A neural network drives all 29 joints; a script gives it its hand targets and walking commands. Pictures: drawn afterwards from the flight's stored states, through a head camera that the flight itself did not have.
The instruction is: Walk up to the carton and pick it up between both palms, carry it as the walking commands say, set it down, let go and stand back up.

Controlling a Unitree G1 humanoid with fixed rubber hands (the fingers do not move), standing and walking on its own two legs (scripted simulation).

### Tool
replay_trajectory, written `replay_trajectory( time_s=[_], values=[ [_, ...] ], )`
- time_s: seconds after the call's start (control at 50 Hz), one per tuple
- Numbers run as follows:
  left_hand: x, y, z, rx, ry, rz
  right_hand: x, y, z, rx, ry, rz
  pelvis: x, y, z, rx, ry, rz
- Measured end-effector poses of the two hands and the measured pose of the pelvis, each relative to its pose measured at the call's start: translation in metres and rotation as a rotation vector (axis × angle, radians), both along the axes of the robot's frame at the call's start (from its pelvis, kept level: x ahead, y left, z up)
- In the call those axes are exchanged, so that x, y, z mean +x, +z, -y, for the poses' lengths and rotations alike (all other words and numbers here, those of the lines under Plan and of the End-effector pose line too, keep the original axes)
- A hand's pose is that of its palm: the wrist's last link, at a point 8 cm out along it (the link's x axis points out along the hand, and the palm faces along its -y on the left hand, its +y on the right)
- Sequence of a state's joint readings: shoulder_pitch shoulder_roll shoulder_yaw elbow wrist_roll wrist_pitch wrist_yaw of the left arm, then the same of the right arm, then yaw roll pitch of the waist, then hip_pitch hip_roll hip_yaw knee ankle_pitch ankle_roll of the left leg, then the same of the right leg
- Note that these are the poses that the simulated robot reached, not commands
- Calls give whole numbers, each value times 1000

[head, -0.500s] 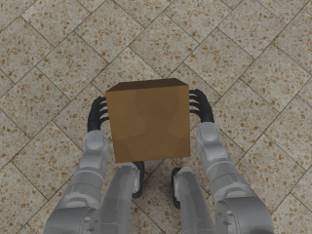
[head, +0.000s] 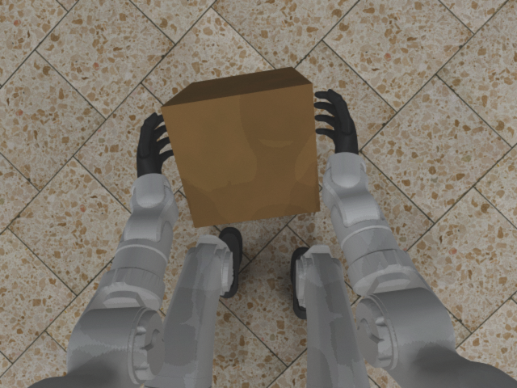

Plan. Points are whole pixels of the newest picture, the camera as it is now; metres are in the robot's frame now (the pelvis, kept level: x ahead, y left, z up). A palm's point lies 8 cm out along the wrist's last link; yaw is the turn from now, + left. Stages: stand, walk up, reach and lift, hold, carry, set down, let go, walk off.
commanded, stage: set down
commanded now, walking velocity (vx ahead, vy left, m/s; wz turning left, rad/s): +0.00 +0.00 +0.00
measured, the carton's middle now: (248, 139) +0.46 +0.04 -0.27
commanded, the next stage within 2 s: none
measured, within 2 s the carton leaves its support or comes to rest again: neither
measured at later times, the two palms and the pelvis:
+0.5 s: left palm (166, 154) +0.42 +0.19 -0.24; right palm (328, 135) +0.46 -0.10 -0.24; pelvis -0.03 +0.01 -0.09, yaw +0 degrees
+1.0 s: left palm (177, 148) +0.44 +0.19 -0.32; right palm (321, 137) +0.47 -0.10 -0.33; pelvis -0.03 +0.01 -0.16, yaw +1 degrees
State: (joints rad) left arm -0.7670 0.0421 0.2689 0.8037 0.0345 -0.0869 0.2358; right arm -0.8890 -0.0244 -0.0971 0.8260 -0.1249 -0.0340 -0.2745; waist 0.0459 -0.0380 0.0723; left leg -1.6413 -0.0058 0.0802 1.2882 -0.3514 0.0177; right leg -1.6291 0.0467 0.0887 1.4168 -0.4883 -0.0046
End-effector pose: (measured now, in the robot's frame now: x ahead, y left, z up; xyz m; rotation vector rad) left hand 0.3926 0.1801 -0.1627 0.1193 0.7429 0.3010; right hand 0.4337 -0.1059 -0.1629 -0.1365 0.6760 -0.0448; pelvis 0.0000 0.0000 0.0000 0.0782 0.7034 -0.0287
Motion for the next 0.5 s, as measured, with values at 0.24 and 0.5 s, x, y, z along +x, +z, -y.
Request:
replay_trajectory(
  time_s=[0.24, 0.5],
  values=[
    [14, -37, -8, -36, 21, 28, 9, -36, -8, -39, 2, 9, -15, -43, -11, -16, 6, -4],
    [30, -82, -6, -90, 68, 16, 30, -81, -6, 9, -13, -44, -33, -92, -14, -17, 16, -25]
  ],
)
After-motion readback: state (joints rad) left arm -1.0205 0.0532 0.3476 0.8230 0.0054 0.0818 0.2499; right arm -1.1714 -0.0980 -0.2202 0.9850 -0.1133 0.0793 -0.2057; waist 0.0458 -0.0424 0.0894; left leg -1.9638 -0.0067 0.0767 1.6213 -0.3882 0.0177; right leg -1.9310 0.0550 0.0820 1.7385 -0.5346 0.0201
